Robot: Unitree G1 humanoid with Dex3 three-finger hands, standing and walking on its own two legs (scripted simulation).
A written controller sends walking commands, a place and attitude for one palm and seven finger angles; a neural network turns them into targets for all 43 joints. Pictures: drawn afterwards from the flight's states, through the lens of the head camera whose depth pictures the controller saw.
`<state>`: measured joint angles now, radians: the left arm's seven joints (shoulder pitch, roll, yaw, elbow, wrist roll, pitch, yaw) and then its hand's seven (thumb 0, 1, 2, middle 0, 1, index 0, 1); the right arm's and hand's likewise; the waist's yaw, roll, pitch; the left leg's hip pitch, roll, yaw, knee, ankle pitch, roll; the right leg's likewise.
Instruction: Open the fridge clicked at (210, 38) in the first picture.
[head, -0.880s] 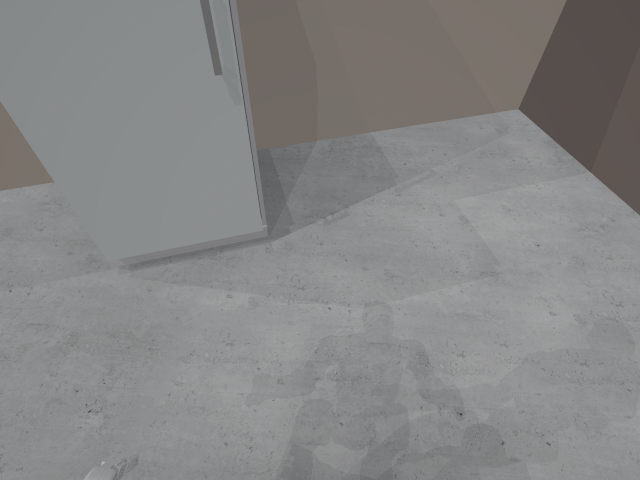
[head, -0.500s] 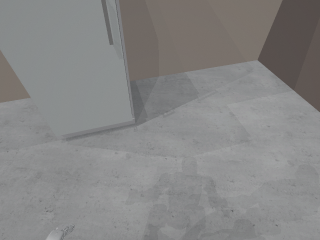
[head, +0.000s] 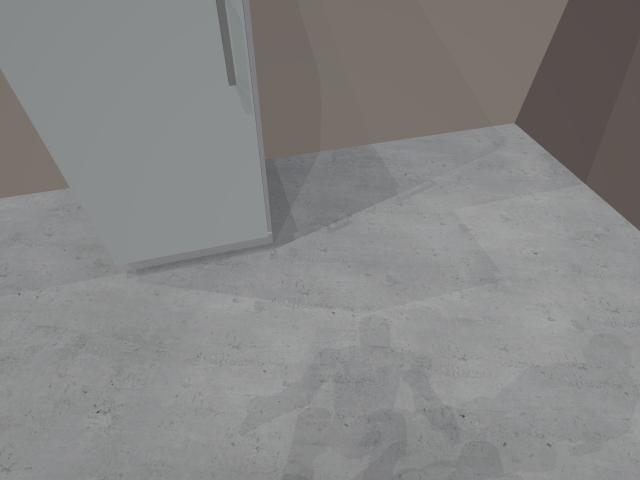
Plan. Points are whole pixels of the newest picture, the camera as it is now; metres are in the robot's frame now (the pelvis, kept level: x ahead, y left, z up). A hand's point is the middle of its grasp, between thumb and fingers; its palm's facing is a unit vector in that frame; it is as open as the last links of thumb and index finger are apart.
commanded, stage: stand and wait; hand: right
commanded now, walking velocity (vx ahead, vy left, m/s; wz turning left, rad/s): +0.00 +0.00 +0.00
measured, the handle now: (224, 30) +1.06 +0.30 +0.12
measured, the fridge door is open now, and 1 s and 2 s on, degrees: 0 0 0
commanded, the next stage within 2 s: look at it before walking up in 0.22 s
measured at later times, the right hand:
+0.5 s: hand out of the picture +0.07 -0.24 -0.16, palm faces -0.03 +0.94 -0.33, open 7.4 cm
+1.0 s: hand out of the picture +0.09 -0.25 -0.15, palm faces -0.02 +0.94 -0.33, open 7.4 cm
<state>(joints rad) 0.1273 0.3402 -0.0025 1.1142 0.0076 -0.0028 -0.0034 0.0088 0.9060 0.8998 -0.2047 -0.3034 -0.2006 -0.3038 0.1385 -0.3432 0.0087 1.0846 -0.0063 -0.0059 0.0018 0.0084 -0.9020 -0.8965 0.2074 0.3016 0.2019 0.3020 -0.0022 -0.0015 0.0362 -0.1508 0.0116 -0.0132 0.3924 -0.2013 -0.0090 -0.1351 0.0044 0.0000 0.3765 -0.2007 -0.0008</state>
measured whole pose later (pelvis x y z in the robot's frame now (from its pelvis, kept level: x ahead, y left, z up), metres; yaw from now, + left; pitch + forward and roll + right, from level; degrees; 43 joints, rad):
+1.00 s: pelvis +0.01 +0.00 +0.00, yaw +0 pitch -2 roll +0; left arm 0.09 0.34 -0.01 1.11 0.01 -0.01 0.00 0.01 0.91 0.90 -0.20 -0.30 -0.20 -0.30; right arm 0.13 -0.34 0.01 1.08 -0.01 -0.01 0.00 0.01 -0.90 -0.90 0.21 0.30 0.20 0.30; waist -0.01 0.01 0.04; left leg -0.14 0.01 -0.01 0.36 -0.20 -0.01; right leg -0.12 0.00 0.00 0.35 -0.20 0.00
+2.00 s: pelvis +0.15 -0.03 +0.00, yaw +31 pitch +0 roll +2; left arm 0.32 0.15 0.02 0.98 0.02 -0.07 0.03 0.01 0.92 0.90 -0.20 -0.30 -0.20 -0.30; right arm 0.24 -0.29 -0.12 0.94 -0.04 0.02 0.05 0.01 -0.91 -0.90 0.20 0.30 0.19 0.30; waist -0.02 0.05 0.01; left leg -0.61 0.05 0.02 1.19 -0.21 -0.02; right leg -0.13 -0.07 -0.21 0.40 -0.27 -0.03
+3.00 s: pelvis +0.31 +0.03 -0.01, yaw +67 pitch +0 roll +2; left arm 0.21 0.17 0.05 0.92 0.03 0.01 0.01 0.01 0.90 0.90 -0.21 -0.30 -0.20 -0.30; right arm 0.21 -0.24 -0.10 0.93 -0.02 0.08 0.03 0.01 -0.91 -0.90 0.20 0.30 0.19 0.30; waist -0.01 0.01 0.09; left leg -0.42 0.07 0.06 0.91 -0.44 -0.07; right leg -0.21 -0.18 -0.32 0.52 -0.29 0.00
